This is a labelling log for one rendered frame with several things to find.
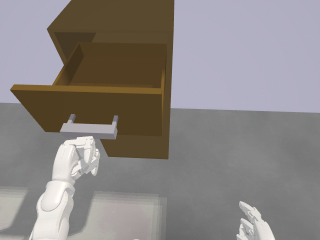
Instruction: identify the right robot hand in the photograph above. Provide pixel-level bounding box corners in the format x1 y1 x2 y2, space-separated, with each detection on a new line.
236 201 275 240

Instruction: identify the left robot hand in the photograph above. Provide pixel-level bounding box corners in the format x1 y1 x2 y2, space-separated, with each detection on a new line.
52 136 100 186

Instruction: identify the handle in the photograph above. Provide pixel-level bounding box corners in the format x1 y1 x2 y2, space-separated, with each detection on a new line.
60 114 119 140

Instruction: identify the drawer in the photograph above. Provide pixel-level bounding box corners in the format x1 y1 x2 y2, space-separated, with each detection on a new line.
10 42 167 137

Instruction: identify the cabinet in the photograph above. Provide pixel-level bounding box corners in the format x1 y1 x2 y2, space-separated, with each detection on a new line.
47 0 175 160

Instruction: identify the left robot forearm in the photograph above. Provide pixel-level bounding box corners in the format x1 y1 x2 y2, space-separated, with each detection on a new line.
29 180 75 240

